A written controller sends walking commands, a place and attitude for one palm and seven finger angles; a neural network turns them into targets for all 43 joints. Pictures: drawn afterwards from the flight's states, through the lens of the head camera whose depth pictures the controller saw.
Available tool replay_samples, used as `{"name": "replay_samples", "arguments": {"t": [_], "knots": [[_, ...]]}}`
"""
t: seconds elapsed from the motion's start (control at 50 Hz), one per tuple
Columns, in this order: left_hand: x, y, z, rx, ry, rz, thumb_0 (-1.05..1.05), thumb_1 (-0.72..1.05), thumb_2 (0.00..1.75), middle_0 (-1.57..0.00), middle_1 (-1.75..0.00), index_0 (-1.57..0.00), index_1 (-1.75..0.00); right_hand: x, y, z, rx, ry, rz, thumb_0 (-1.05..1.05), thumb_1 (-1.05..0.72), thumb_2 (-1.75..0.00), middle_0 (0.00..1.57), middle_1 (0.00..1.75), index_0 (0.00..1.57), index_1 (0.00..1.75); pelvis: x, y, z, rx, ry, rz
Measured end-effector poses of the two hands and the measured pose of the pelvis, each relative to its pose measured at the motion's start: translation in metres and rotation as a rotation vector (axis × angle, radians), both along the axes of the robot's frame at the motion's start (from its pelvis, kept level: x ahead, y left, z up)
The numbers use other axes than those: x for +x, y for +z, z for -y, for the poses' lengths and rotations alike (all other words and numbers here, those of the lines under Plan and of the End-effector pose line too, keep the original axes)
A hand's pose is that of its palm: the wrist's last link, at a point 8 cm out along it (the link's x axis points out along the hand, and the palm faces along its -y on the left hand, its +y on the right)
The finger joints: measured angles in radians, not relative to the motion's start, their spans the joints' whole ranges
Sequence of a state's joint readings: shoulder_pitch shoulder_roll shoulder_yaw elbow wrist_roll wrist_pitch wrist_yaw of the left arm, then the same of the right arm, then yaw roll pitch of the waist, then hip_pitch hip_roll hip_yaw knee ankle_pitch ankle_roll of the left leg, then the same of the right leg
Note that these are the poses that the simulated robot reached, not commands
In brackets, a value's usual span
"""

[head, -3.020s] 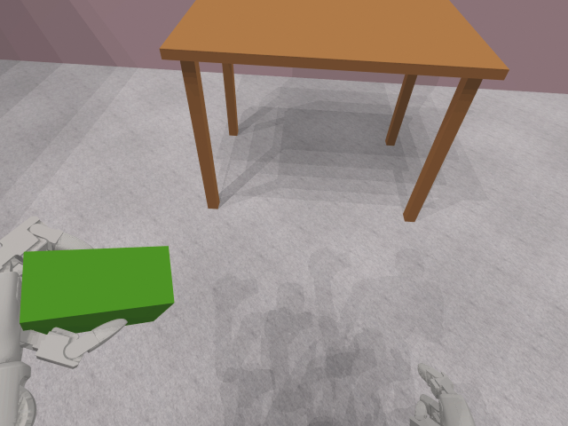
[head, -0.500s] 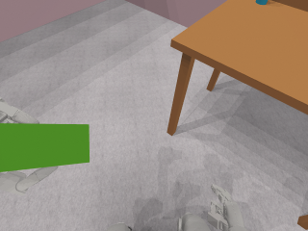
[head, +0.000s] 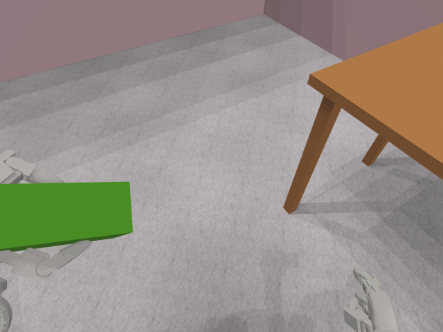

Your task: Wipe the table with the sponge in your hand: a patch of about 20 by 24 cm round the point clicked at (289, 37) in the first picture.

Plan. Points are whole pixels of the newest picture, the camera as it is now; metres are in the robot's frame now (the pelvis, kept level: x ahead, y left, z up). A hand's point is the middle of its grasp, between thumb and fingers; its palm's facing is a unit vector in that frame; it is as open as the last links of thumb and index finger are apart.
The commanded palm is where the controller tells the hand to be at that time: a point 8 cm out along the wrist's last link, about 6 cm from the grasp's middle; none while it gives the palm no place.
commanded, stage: walk to a spot facing it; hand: left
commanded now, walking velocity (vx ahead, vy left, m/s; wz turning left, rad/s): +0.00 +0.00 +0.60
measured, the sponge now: (86, 215) +0.23 +0.18 +0.17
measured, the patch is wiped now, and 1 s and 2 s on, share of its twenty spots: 0.00 0.00 0.00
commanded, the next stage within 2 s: turn to face it in 1.50 s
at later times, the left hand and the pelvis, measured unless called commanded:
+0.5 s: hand out of the picture +0.06 +0.26 +0.17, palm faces +0.65 -0.63 -0.43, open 10.2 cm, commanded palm +0.00 +0.28 +0.18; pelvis -0.06 -0.03 -0.01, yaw +19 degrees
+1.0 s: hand out of the picture +0.05 +0.34 +0.18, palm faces +0.75 -0.53 -0.40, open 10.2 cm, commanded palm -0.02 +0.34 +0.18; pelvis -0.03 +0.02 +0.00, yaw +29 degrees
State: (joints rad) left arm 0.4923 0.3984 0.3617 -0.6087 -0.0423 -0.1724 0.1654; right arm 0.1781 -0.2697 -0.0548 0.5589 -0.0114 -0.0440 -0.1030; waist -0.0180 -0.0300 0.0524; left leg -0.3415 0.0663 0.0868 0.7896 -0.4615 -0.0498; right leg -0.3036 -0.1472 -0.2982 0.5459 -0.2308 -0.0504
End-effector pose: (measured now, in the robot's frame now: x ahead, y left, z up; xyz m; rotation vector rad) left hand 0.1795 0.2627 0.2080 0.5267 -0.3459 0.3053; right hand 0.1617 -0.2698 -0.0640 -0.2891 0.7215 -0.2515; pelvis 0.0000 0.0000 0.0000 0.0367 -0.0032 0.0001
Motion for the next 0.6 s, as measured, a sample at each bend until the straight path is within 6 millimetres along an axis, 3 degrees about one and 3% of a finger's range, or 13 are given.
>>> {"name": "replay_samples", "arguments": {"t": [0.08,0.16,0.24,0.32,0.4,0.48,0.6], "knots": [[-0.032,-0.004,-0.027,0.003,0.059,0.060,-0.01,-0.50,0.98,-0.73,-1.33,-0.75,-1.33,-0.001,-0.003,-0.019,-0.021,0.053,0.006,0.01,-0.91,-0.90,0.20,0.30,0.20,0.30,-0.014,-0.012,-0.013,-0.013,0.043,-0.001],[-0.060,-0.019,-0.046,-0.030,0.123,0.030,-0.01,-0.50,0.98,-0.73,-1.33,-0.75,-1.33,-0.012,-0.009,-0.055,0.054,0.123,-0.003,0.01,-0.91,-0.90,0.20,0.30,0.20,0.30,-0.028,-0.010,-0.014,-0.022,0.087,0.024],[-0.090,-0.017,-0.044,-0.055,0.174,0.016,-0.01,-0.50,0.98,-0.72,-1.33,-0.75,-1.33,-0.026,-0.015,-0.091,0.150,0.233,-0.045,0.01,-0.90,-0.90,0.20,0.30,0.20,0.30,-0.040,-0.002,-0.008,-0.058,0.158,0.027],[-0.121,-0.004,-0.033,-0.033,0.220,0.024,-0.01,-0.50,0.98,-0.72,-1.33,-0.75,-1.33,-0.033,-0.023,-0.110,0.215,0.316,-0.070,0.01,-0.90,-0.90,0.20,0.30,0.20,0.30,-0.049,0.001,0.002,-0.070,0.200,0.024],[-0.144,-0.001,-0.023,0.028,0.306,0.003,-0.01,-0.50,0.98,-0.72,-1.33,-0.75,-1.33,-0.030,-0.037,-0.110,0.254,0.380,-0.080,0.01,-0.90,-0.90,0.21,0.30,0.21,0.30,-0.055,-0.006,0.021,-0.053,0.243,0.015],[-0.163,-0.014,-0.018,-0.014,0.391,-0.033,-0.01,-0.50,0.98,-0.72,-1.33,-0.75,-1.33,-0.022,-0.050,-0.095,0.212,0.446,-0.126,0.01,-0.90,-0.90,0.21,0.30,0.21,0.30,-0.063,-0.009,0.033,-0.029,0.315,0.033],[-0.183,-0.029,-0.017,-0.093,0.462,-0.131,-0.01,-0.50,0.98,-0.72,-1.34,-0.74,-1.33,-0.003,-0.032,-0.063,0.107,0.439,-0.142,0.02,-0.90,-0.90,0.20,0.30,0.20,0.30,-0.060,0.006,0.034,0.010,0.373,0.029]]}}
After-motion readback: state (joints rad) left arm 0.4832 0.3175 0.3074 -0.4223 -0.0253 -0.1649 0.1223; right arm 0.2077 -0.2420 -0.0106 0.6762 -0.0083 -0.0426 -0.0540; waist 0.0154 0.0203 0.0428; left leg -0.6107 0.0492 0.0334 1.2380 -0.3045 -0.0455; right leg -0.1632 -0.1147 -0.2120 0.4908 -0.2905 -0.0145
